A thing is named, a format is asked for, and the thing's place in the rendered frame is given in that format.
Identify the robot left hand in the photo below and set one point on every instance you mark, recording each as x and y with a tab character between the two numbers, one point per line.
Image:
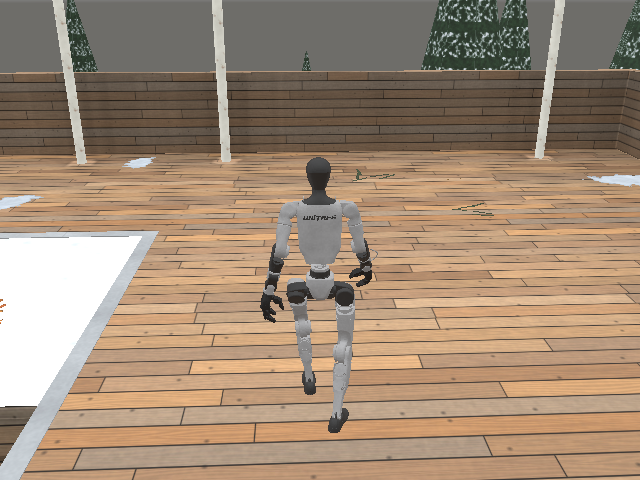
265	306

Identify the robot right upper arm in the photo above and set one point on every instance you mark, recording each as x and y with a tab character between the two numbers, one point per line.
350	210

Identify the robot right hand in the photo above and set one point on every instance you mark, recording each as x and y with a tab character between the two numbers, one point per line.
358	272

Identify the right robot foot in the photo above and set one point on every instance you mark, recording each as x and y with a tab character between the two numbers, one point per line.
335	424

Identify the left robot forearm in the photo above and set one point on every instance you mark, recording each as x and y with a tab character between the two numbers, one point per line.
273	274

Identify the robot left upper arm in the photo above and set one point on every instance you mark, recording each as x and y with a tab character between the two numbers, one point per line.
287	212

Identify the right robot forearm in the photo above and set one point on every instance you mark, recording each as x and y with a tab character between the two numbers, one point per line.
364	259

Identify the right robot thigh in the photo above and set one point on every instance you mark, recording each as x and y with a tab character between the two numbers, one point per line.
345	316

